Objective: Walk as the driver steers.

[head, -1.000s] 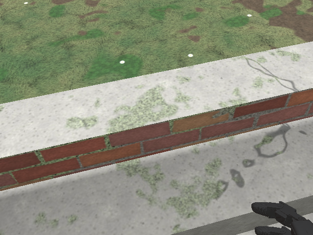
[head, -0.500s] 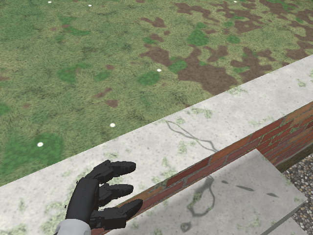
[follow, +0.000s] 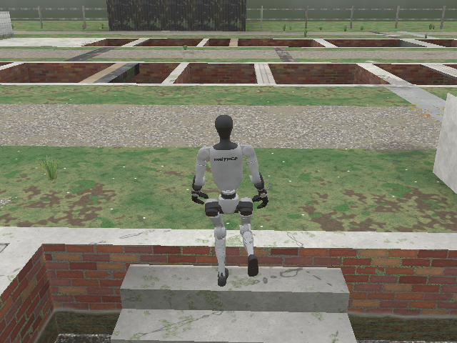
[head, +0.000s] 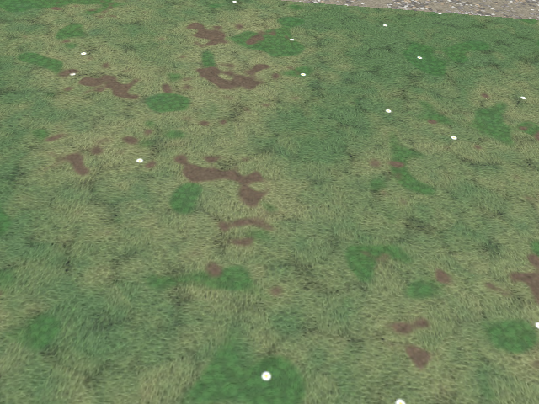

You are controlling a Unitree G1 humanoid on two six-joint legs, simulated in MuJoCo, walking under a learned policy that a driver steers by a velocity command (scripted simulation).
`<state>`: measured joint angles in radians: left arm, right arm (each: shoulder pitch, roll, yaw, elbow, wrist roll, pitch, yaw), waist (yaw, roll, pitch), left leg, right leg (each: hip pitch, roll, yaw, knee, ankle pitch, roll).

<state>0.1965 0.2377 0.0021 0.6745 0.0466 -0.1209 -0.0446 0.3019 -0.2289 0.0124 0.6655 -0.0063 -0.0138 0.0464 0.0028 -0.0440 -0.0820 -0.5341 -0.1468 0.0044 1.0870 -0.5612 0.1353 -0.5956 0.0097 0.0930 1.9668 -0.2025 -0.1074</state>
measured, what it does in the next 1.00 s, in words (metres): climbs, turning right: right foot 0.17 m higher, then left foot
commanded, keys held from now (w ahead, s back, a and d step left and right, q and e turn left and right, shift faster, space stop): w+q+shift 0.12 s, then w+e+shift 0.88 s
